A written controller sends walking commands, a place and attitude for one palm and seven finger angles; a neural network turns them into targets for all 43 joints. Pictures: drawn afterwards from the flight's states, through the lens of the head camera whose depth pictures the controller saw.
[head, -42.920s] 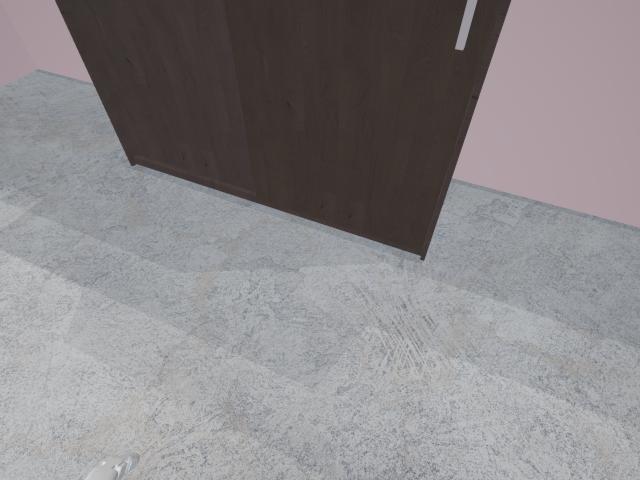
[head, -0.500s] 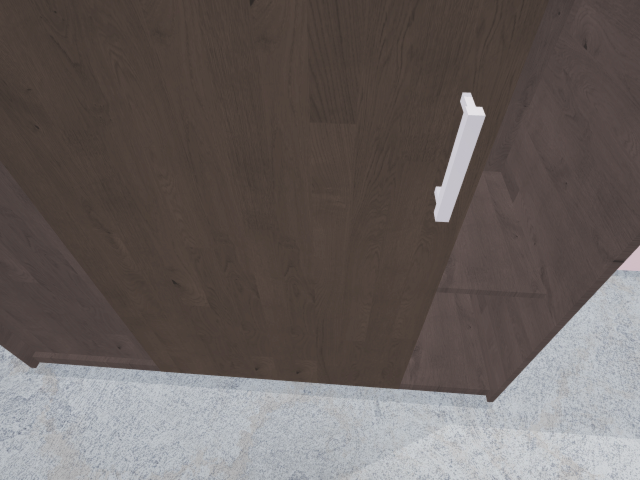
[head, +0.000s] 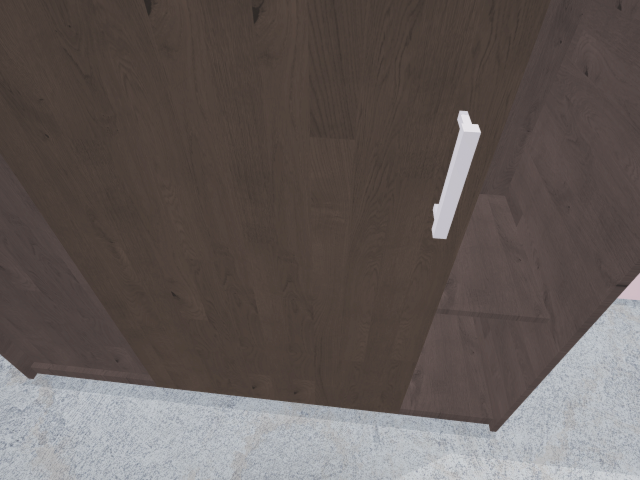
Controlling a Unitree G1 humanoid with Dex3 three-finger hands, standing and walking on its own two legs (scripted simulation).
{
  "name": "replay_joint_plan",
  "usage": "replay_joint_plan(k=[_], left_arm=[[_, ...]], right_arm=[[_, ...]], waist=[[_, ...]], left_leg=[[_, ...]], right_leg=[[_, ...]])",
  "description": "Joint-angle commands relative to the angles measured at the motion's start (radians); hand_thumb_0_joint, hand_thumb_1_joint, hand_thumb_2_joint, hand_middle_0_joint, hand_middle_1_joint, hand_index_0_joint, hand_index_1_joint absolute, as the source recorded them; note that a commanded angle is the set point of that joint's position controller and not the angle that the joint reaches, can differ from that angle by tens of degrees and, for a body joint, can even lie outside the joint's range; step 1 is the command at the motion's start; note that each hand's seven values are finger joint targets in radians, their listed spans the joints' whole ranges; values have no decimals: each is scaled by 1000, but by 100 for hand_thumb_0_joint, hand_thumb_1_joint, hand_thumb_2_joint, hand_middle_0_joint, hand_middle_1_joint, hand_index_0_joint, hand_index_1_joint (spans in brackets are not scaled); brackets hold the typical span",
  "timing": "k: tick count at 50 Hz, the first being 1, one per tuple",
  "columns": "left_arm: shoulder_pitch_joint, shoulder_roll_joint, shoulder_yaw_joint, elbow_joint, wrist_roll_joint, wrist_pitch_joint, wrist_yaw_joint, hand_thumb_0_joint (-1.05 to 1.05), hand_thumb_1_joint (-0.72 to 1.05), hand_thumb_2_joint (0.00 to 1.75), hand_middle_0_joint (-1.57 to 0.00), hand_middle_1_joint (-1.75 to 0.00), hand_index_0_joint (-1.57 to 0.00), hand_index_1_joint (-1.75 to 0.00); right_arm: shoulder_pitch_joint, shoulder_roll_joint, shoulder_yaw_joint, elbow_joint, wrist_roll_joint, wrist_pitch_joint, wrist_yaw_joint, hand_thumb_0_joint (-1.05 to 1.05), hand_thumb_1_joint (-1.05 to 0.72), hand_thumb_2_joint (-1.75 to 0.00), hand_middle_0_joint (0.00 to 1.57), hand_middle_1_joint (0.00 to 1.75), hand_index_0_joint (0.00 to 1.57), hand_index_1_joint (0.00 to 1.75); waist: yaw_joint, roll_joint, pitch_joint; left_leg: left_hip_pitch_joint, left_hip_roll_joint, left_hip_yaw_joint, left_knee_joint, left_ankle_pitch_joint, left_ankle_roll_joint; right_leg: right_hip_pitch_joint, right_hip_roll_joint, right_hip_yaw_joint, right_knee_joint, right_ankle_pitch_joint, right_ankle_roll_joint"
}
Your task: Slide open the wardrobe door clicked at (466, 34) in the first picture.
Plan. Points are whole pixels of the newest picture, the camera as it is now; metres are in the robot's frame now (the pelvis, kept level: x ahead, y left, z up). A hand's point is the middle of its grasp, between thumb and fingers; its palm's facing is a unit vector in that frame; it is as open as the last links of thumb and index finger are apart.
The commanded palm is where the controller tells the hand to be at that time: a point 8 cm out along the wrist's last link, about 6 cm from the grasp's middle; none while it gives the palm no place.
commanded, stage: look again from close up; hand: right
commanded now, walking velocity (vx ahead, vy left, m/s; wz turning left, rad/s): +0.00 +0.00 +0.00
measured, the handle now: (451, 178) +0.46 -0.15 +0.17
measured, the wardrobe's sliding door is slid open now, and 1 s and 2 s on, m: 0.28 0.28 0.28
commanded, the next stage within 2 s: raise the hand with hooked fingers in 1.46 s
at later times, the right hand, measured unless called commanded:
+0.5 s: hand out of the picture -0.06 -0.19 -0.17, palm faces +0.02 +0.98 -0.19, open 7.4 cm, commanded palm none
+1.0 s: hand out of the picture -0.05 -0.17 -0.17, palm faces +0.03 +0.99 -0.16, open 7.4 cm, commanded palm none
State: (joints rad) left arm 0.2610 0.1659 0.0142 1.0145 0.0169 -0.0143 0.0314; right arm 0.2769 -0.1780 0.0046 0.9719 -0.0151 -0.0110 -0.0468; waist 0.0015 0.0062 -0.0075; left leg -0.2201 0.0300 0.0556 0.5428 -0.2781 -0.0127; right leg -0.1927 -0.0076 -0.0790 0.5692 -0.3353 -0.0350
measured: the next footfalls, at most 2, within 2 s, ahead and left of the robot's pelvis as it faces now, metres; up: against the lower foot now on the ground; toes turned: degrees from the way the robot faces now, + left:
none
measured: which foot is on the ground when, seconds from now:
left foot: down 0.00-1.00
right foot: down 0.00-1.00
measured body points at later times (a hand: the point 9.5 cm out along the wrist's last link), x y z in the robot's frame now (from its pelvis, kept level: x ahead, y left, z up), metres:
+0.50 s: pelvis -0.03 -0.02 +0.01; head -0.03 -0.03 +0.46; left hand -0.05 +0.20 -0.15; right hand -0.06 -0.24 -0.15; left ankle +0.01 +0.13 -0.73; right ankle -0.01 -0.09 -0.73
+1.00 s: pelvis -0.04 -0.02 +0.01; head -0.04 -0.02 +0.46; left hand -0.05 +0.19 -0.16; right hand -0.05 -0.22 -0.16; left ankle +0.01 +0.13 -0.73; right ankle -0.01 -0.09 -0.73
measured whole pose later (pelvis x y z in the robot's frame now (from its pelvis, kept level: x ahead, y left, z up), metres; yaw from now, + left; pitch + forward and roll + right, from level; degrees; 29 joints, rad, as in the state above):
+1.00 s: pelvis -0.04 -0.02 +0.01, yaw +1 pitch -2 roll +0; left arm 0.32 0.12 0.01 1.11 0.01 -0.01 0.02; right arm 0.36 -0.10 0.00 1.07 -0.02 -0.01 -0.05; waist 0.00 0.00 0.03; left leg -0.25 0.06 0.02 0.46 -0.17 -0.04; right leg -0.21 0.02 -0.11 0.47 -0.23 -0.07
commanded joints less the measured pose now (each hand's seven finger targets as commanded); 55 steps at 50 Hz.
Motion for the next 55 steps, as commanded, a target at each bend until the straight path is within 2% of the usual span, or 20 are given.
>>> replay_joint_plan(k=[1, 3, 4, 18, 21, 24, 28, 34, 38, 39, 55], left_arm=[[37, 114, 17, -43, -1, -9, -1, 0, 90, 90, -20, -30, -20, -30], [34, 113, 18, -43, -1, -7, -4, 0, 90, 90, -20, -30, -20, -30], [36, 112, 17, -40, -3, -8, -5, 0, 90, 90, -20, -30, -20, -30], [68, 108, 17, 12, -7, -1, -11, 0, 90, 90, -20, -30, -20, -30], [84, 98, 17, 26, -9, -1, -10, 0, 90, 90, -20, -30, -20, -30], [98, 90, 17, 40, -11, -1, -9, 0, 90, 90, -20, -30, -20, -30], [108, 78, 17, 54, -10, 1, -9, 0, 90, 90, -20, -30, -20, -30], [126, 63, 19, 65, -10, 2, -9, 0, 90, 90, -20, -30, -20, -30], [124, 56, 19, 65, -8, 3, -8, 0, 90, 90, -20, -30, -20, -30], [125, 55, 19, 66, -9, 3, -9, 0, 90, 90, -20, -30, -20, -30], [136, 39, 16, 72, -9, -2, -8, 0, 90, 90, -20, -30, -20, -30]], right_arm=[[67, -101, -24, -38, -1, -3, -5, 0, -90, -90, 20, 30, 20, 30], [62, -100, -24, -38, -2, -2, -4, 0, -90, -90, 20, 30, 20, 30], [65, -99, -23, -38, -3, -2, -4, 0, -90, -90, 20, 30, 20, 30], [118, -64, -14, 27, -6, 0, -2, 0, -90, -90, 20, 30, 20, 30], [134, -55, -13, 41, -7, -3, -4, 0, -90, -90, 20, 30, 20, 30], [146, -47, -13, 55, -7, -5, -6, 0, -90, -90, 20, 30, 20, 30], [163, -33, -12, 73, -7, -5, -7, 0, -90, -90, 20, 30, 20, 30], [176, -24, -14, 82, -9, -8, -8, 0, -90, -90, 20, 30, 20, 30], [179, -13, -16, 83, -9, -8, -7, 0, -90, -90, 20, 30, 20, 30], [182, -16, -16, 83, -10, -9, -8, 0, -90, -90, 20, 30, 20, 30], [158, -12, -21, 74, -7, -14, -7, 0, -90, -90, 20, 30, 20, 30]], waist=[[-3, -16, 68], [0, -7, 85], [-2, 0, 71], [1, -33, 114], [2, -10, 105], [3, -13, 99], [2, -11, 131], [4, 10, 124], [3, -21, 135], [1, -7, 135], [6, 5, 107]], left_leg=[[20, 75, -81, -90, 207, 34], [9, 75, -84, -106, 170, 31], [21, 72, -83, -112, 169, 30], [10, 71, -71, -151, 75, 16], [15, 74, -71, -153, 84, 16], [14, 74, -72, -155, 88, 17], [-10, 74, -77, -159, 56, 18], [-21, 74, -83, -162, 50, 20], [-33, 71, -89, -159, 36, 22], [-34, 72, -86, -161, 35, 21], [-28, 82, -102, -174, 69, 27]], right_leg=[[-62, -98, 110, -150, 277, 0], [-68, -97, 114, -172, 219, -1], [-59, -100, 113, -179, 219, -4], [-102, -109, 150, -303, -44, -6], [-94, -108, 147, -298, -30, -7], [-83, -109, 146, -298, -20, -7], [-107, -105, 151, -307, -68, -6], [-109, -102, 145, -288, -58, -7], [-126, -101, 148, -296, -85, -6], [-124, -103, 147, -293, -85, -7], [-87, -96, 122, -260, 13, -3]])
